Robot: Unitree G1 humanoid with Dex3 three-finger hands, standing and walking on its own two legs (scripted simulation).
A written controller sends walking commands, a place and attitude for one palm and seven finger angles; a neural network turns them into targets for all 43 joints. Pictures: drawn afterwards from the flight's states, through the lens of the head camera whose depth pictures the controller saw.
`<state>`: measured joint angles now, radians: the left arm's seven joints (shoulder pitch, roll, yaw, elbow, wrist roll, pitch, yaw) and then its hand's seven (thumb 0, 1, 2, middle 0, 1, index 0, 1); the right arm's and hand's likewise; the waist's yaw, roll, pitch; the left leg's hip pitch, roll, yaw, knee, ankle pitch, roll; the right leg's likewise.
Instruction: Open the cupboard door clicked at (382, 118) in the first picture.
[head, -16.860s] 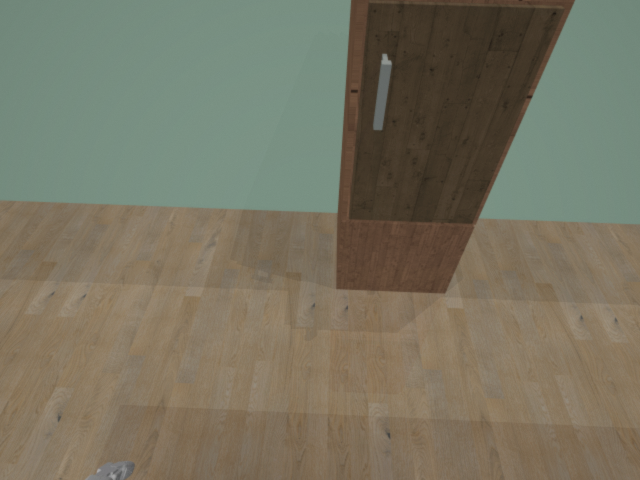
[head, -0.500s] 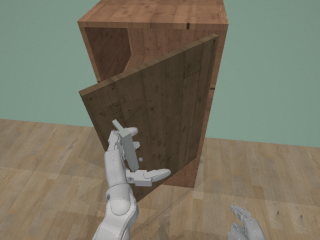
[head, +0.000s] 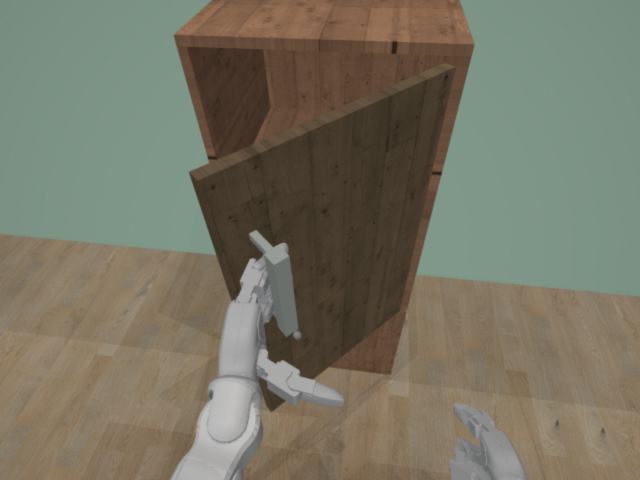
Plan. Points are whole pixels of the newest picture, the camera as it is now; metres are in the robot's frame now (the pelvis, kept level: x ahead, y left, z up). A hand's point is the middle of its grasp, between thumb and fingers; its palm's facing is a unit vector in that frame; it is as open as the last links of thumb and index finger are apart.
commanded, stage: slide the hand sideways off the handle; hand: left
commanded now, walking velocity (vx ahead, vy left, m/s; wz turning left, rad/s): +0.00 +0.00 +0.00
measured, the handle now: (273, 285) +0.33 +0.08 +0.09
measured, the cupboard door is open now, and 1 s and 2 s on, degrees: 47 50 50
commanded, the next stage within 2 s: draw the hand back to the body in 1.08 s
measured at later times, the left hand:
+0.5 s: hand (292, 363) +0.23 +0.05 +0.09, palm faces -0.16 -0.99 +0.00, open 16.0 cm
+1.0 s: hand (233, 396) +0.19 +0.10 +0.09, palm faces -0.06 -1.00 -0.03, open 16.2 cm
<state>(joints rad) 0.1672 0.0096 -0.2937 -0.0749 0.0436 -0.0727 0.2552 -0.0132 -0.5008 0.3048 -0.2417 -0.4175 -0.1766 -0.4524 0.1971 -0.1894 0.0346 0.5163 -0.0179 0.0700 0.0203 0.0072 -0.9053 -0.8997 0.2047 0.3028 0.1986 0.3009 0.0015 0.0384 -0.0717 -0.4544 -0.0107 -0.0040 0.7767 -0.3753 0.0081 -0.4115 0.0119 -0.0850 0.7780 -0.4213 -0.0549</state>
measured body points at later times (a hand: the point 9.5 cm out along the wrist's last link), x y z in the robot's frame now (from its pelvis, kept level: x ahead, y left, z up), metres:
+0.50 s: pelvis -0.01 +0.00 +0.00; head -0.01 -0.02 +0.45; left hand +0.23 +0.10 +0.09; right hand +0.17 -0.21 -0.07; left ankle +0.02 +0.12 -0.71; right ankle -0.01 -0.08 -0.71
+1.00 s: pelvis +0.02 -0.01 -0.01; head +0.03 -0.03 +0.44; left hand +0.19 +0.16 +0.09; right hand +0.20 -0.23 -0.08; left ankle +0.02 +0.12 -0.71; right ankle -0.01 -0.08 -0.71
